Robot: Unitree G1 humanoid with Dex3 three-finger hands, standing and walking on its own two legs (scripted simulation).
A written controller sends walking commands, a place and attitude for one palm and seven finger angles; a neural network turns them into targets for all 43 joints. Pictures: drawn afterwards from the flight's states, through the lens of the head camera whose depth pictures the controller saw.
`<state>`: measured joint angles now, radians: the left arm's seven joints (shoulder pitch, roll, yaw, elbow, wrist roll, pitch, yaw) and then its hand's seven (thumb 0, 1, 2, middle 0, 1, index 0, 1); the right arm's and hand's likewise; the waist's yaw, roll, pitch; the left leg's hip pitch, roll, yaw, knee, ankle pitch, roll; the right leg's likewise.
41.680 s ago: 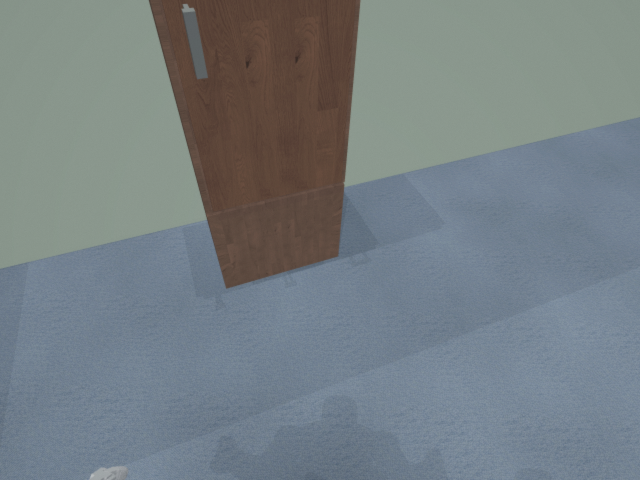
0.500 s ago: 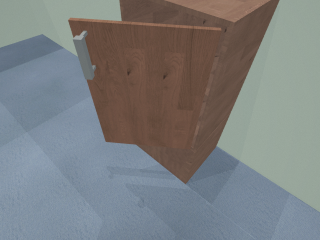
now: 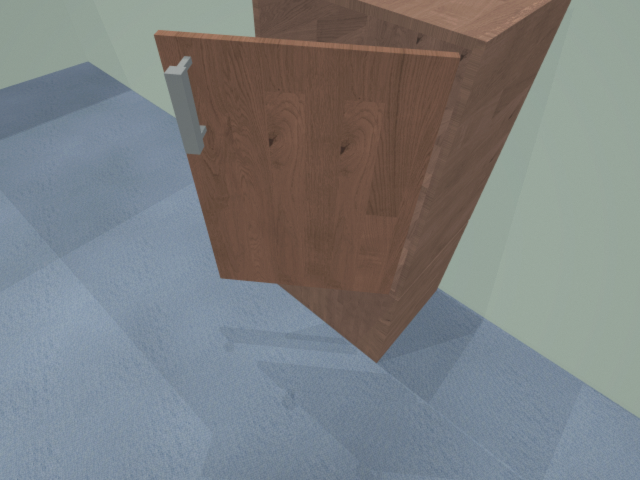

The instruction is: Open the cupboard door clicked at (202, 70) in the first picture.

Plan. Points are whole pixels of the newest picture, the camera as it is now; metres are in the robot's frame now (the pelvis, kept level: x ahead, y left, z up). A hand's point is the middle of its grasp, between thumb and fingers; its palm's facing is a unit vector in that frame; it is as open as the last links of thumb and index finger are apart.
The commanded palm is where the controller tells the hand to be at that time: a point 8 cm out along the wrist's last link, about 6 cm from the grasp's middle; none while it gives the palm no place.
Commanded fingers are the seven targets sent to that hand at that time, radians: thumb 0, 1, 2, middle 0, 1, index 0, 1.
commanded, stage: shuffle to correct the standing spot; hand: left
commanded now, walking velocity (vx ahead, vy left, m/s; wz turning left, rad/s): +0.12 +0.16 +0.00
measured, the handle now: (190, 106) +0.59 +0.25 +0.16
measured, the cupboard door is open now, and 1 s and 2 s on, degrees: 36 36 36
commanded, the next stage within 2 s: come to a stop and stand still in 0.12 s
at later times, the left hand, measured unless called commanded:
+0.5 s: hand out of the picture +0.11 +0.20 -0.17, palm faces +0.03 -0.97 -0.23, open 7.4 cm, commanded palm none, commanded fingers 0.00 0.90 0.90 -0.20 -0.30 -0.20 -0.30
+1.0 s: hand out of the picture +0.06 +0.16 -0.17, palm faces +0.03 -0.98 -0.21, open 7.4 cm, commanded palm none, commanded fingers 0.00 0.90 0.90 -0.20 -0.30 -0.20 -0.30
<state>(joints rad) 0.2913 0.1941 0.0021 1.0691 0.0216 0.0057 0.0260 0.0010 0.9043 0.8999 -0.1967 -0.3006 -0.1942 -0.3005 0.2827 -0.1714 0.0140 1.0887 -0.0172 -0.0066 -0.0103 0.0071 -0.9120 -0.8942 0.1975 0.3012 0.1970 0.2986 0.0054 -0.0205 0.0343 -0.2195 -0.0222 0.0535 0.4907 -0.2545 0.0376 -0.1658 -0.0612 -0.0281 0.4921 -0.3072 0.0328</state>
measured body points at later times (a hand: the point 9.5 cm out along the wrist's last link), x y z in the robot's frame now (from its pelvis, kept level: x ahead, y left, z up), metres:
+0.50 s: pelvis +0.04 +0.02 +0.00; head +0.08 +0.01 +0.44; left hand +0.11 +0.25 -0.15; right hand +0.05 -0.20 -0.17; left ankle +0.01 +0.09 -0.74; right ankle +0.06 -0.09 -0.74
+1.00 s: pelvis +0.03 -0.02 +0.01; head +0.04 -0.02 +0.46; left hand +0.05 +0.21 -0.15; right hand +0.05 -0.25 -0.15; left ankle +0.01 +0.09 -0.74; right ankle +0.06 -0.09 -0.74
